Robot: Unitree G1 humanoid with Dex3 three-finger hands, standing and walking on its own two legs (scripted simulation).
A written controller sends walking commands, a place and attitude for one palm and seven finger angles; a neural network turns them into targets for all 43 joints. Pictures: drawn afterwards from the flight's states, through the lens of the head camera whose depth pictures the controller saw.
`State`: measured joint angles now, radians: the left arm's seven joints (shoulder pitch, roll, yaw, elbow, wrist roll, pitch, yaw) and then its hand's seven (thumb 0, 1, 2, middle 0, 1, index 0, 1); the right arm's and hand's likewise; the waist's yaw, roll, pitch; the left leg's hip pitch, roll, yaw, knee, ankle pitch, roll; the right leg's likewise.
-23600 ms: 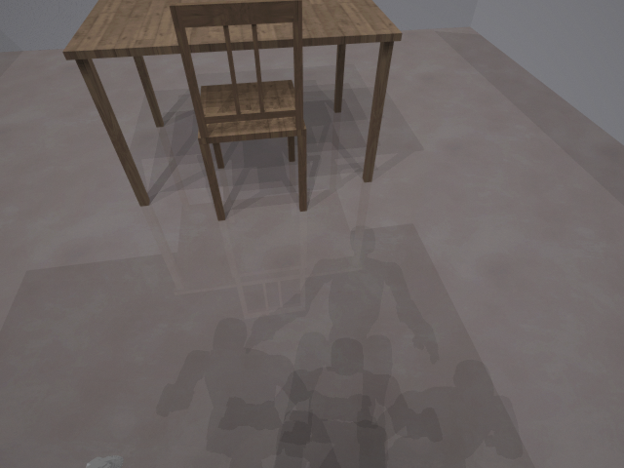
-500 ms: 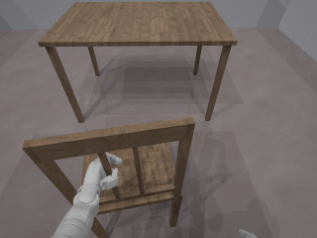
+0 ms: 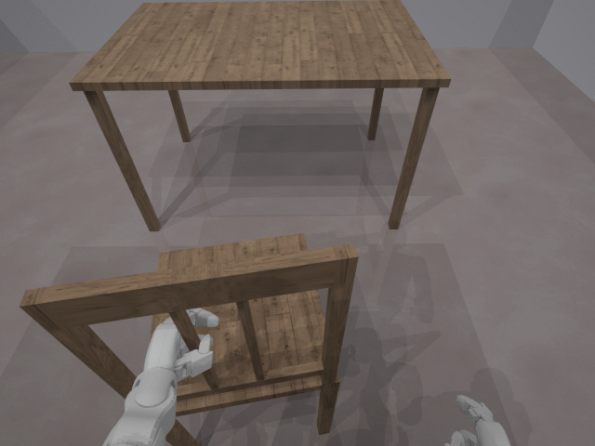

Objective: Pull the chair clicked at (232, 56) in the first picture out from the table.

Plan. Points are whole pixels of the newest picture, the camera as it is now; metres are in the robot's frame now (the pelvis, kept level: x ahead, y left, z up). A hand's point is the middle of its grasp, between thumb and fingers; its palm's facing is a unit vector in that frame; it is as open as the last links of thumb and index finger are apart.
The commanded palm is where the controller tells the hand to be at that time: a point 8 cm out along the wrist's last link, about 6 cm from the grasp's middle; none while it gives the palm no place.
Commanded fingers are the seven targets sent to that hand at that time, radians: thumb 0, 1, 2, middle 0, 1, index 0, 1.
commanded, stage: open the thumb and straighten the fingers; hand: left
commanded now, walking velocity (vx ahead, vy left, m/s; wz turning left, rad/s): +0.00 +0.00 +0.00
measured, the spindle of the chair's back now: (198, 351) +0.28 +0.18 -0.09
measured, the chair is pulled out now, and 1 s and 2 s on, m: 0.71 0.71 0.71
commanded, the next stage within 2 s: draw the fingers out of the gap in 0.78 s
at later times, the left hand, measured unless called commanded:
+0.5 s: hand (199, 348) +0.27 +0.17 -0.05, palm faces +0.08 -0.98 -0.20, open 13.5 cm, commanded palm +0.24 +0.21 -0.03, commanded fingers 0.00 -0.55 0.20 -0.15 -0.44 -0.15 -0.44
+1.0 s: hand (194, 362) +0.25 +0.17 -0.05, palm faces +0.09 -0.98 -0.20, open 17.4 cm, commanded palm +0.22 +0.22 -0.03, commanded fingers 0.00 -0.55 0.20 0.00 0.00 0.00 0.00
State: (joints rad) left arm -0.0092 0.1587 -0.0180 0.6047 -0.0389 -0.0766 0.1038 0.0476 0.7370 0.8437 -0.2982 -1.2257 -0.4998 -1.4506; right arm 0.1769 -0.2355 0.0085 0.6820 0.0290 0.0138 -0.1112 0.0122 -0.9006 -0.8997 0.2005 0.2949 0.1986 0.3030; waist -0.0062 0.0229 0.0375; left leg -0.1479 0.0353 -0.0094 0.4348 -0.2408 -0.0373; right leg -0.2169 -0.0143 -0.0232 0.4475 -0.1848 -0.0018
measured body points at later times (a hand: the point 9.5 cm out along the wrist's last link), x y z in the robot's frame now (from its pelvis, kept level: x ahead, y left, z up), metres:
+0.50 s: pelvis +0.01 +0.01 -0.03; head +0.04 -0.01 +0.42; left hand +0.26 +0.22 -0.03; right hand +0.17 -0.24 -0.13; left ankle +0.00 +0.14 -0.74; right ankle +0.04 -0.12 -0.74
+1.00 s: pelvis +0.02 +0.01 -0.04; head +0.05 +0.00 +0.41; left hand +0.24 +0.22 -0.04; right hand +0.20 -0.23 -0.12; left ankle +0.00 +0.14 -0.74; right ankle +0.04 -0.12 -0.74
